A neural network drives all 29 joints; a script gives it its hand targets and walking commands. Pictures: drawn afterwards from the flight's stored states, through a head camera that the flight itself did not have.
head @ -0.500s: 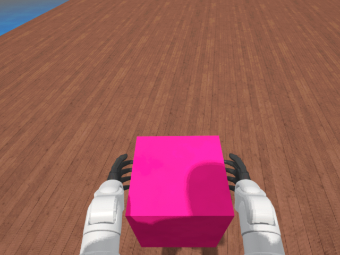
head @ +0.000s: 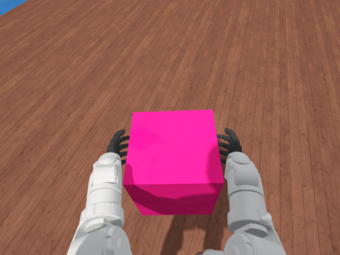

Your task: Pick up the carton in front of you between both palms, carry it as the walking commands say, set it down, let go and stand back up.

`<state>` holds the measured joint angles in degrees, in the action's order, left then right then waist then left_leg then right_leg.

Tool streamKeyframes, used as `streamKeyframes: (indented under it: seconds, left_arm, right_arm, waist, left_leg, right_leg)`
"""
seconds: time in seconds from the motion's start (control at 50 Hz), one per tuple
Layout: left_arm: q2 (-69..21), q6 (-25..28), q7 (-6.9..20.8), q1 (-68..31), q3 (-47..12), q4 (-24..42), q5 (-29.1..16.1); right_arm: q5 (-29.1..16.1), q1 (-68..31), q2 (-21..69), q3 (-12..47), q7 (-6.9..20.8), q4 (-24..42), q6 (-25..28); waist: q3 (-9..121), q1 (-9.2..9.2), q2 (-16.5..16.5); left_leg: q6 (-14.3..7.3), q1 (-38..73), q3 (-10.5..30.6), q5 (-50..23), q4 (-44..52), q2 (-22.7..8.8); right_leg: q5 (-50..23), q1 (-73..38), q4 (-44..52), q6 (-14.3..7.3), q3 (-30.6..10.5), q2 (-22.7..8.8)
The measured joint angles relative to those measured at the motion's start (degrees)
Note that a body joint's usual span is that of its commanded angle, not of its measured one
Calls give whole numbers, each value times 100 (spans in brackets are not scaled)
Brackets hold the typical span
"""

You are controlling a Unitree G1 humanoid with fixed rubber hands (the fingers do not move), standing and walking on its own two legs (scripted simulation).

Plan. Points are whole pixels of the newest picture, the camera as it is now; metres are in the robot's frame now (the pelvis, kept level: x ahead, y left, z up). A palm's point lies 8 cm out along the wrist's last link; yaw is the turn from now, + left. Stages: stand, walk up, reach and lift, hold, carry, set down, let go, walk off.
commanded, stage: set down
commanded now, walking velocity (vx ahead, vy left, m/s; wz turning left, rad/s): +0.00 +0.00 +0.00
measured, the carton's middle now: (174, 166) +0.36 +0.00 -0.06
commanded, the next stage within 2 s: none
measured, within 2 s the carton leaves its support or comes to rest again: neither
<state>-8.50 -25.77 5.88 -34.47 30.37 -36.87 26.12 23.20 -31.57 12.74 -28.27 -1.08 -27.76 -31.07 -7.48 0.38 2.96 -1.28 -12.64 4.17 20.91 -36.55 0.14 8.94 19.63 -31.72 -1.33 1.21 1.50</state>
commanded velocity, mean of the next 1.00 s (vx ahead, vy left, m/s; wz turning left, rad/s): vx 0.00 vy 0.00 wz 0.00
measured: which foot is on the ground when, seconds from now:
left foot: down 0.00-1.00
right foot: down 0.00-1.00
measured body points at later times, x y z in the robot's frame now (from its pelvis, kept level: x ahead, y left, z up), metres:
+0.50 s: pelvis -0.03 +0.02 -0.12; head +0.21 -0.01 +0.26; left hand +0.43 +0.15 -0.19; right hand +0.39 -0.15 -0.20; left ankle -0.01 +0.14 -0.73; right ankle +0.09 -0.10 -0.73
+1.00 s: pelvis -0.05 +0.03 -0.23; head +0.26 +0.01 +0.10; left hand +0.47 +0.13 -0.35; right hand +0.43 -0.17 -0.35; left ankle -0.01 +0.14 -0.73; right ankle +0.09 -0.10 -0.73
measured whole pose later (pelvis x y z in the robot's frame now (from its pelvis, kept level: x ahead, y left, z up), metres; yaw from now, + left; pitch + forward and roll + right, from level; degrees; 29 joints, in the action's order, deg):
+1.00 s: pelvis -0.05 +0.03 -0.23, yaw +3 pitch +49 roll +2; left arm 0.1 -15.6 -2.7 -60.6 22.4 -39.1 10.3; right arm 13.8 -55.6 2.0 -30.0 -1.8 -30.8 -16.7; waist 7.1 3.9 3.4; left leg 0.0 -109.4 0.3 35.4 -96.2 5.8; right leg 19.9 117.4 -88.8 1.6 -2.8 -1.5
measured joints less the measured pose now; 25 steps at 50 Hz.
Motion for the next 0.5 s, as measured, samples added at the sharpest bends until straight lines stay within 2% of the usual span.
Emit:
streamKeyframes:
  seconds: [0.06, 0.14, 0.22, 0.28, 0.38, 0.5]
  left_arm:
    - [74, 344, 50, -257, 169, -183, 143]
    - [228, 900, 64, -403, 114, -221, 21]
    - [423, 1439, 7, -531, -113, -205, -367]
    - [570, 1660, -56, -632, -379, -102, -789]
    - [695, 1675, -189, -821, -669, 123, -1377]
    - [609, 1364, -246, -1211, -485, 98, -1396]
  right_arm:
    - [61, -218, 24, -144, -32, -182, 385]
    - [-37, -320, 49, -106, -132, -243, 1035]
    - [-298, -361, 15, 90, -305, -205, 1691]
    - [-562, -388, -82, 329, -434, -53, 1975]
    - [-884, -538, -244, 543, -518, 262, 2003]
    - [-870, -909, -363, 319, -382, 287, 1666]
  waist:
    - [-37, -31, -43]
    - [-75, -70, -127]
    - [-51, -77, -182]
    - [38, -66, -157]
    - [430, -5, -19]
    - [1041, 82, 90]
  left_leg:
    - [44, -690, 32, 72, -364, -5]
    - [121, -1799, 17, 123, -840, 16]
    - [214, -3051, -12, 192, -1394, 83]
    - [306, -3973, -31, 288, -1877, 143]
    - [281, -5311, -61, 536, -2735, 246]
    - [182, -6445, -125, 834, -3577, 346]
  right_leg:
    - [47, 675, -323, -43, 33, 15]
    - [65, 1794, -771, -77, 15, 14]
    - [108, 3064, -1316, -66, -24, -30]
    - [185, 3992, -1783, -39, -49, -75]
    - [380, 5311, -2566, 31, -76, -149]
    - [630, 6439, -3347, 129, -135, -216]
